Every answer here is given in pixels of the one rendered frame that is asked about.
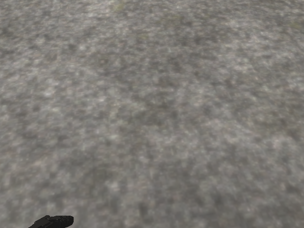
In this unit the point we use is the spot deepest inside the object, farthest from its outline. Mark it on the left robot hand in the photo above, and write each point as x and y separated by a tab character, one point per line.
53	222

